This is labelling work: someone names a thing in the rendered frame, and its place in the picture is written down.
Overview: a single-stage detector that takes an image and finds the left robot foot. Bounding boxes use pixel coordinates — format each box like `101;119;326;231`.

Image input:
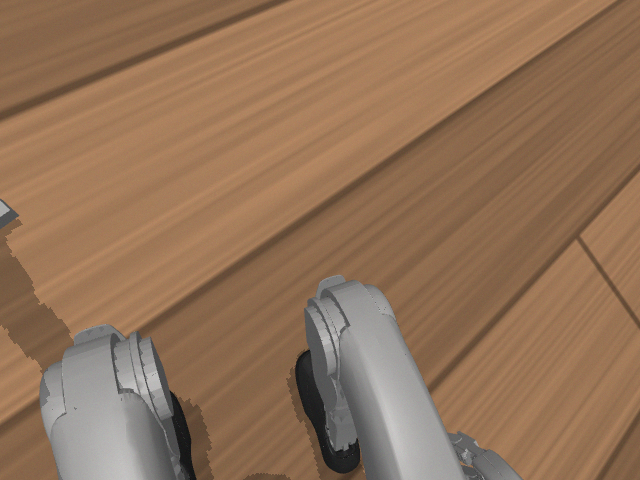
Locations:
170;391;197;480

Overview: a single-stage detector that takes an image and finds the right robot foot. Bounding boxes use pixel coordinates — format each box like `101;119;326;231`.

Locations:
295;350;360;474

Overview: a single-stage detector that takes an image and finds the small box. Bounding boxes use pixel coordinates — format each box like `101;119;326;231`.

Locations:
0;199;19;229

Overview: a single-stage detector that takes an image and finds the right robot hand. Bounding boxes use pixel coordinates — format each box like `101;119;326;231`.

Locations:
447;431;523;480

